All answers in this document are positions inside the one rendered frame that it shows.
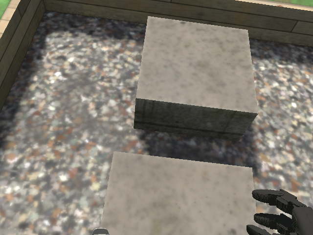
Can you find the robot right hand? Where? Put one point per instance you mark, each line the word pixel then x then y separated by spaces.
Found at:
pixel 300 223

